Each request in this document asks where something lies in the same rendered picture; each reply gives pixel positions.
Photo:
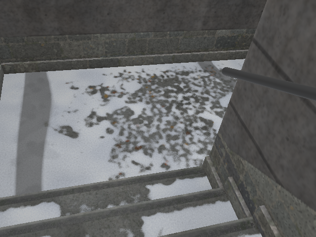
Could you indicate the stairs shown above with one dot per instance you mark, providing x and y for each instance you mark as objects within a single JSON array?
[{"x": 177, "y": 203}]

